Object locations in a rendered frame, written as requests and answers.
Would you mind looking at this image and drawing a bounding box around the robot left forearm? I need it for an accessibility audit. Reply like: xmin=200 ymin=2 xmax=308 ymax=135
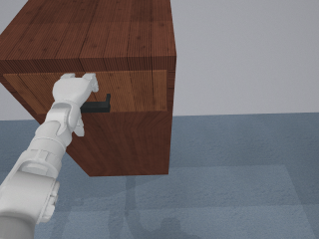
xmin=0 ymin=100 xmax=81 ymax=199

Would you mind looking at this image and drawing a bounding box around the left robot hand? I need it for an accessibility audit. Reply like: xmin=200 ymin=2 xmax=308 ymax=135
xmin=52 ymin=73 xmax=99 ymax=136

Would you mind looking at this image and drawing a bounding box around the drawer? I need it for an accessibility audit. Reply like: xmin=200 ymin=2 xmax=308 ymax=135
xmin=3 ymin=70 xmax=167 ymax=114

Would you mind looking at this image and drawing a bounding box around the handle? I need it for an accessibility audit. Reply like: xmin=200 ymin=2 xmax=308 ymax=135
xmin=80 ymin=94 xmax=111 ymax=114

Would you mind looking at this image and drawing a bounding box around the robot left upper arm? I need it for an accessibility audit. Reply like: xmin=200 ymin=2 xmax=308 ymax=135
xmin=0 ymin=170 xmax=61 ymax=239

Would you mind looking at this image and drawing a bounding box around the cabinet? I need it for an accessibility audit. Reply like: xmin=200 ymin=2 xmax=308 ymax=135
xmin=0 ymin=0 xmax=177 ymax=177

